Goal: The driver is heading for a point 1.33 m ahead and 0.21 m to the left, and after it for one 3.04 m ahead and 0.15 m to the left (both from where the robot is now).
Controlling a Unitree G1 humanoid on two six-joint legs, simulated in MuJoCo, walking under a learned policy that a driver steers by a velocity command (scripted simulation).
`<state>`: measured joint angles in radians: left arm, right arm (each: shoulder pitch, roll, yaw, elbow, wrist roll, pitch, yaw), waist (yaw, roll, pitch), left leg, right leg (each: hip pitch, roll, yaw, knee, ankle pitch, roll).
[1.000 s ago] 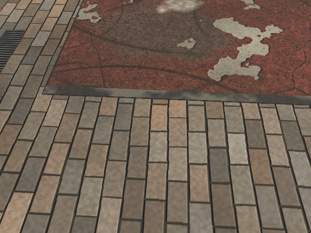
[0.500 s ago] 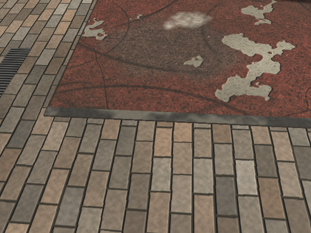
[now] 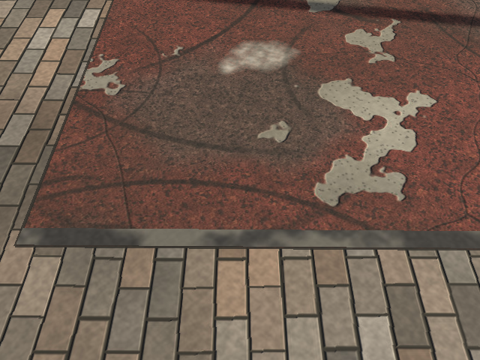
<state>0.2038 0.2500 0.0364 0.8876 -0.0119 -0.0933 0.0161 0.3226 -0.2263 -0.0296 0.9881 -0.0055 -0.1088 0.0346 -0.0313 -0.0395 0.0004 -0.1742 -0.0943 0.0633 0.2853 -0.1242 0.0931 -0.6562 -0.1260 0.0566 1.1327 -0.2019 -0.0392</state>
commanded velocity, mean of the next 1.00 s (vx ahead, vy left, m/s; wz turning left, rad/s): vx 0.50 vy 0.00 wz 0.24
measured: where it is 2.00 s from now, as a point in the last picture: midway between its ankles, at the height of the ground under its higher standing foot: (208, 258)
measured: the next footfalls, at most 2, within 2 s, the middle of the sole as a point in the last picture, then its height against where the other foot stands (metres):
right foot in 0.30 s outside the picture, level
left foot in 0.88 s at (211, 327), level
